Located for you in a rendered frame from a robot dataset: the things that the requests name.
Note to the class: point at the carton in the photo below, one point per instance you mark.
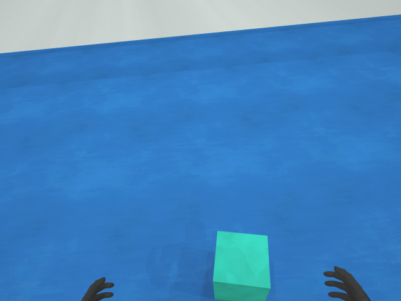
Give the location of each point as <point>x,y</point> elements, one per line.
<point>241,267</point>

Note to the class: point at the robot left hand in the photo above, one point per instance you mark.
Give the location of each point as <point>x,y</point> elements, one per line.
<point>97,286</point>

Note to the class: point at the robot right hand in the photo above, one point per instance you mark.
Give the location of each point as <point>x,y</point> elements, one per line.
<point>354,291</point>

